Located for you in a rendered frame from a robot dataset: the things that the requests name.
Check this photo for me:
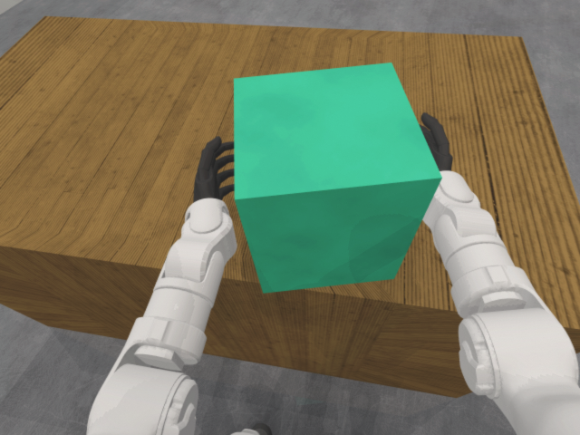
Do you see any carton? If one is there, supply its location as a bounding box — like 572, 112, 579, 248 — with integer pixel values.
234, 63, 442, 294

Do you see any robot left upper arm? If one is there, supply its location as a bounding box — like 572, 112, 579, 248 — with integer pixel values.
88, 363, 198, 435

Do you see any robot right upper arm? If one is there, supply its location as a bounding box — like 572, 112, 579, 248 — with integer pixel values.
459, 307, 580, 435

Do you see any right robot forearm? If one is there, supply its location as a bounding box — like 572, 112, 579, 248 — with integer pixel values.
422, 170, 579, 384

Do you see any robot left hand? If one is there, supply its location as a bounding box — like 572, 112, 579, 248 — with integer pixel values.
193, 136, 235, 203

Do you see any robot right hand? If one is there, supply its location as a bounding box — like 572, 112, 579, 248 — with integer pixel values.
419, 112, 453, 171

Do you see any left robot forearm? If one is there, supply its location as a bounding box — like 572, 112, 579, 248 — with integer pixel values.
86, 198, 237, 435

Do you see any pedestal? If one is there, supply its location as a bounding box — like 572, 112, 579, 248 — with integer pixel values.
0, 16, 580, 398

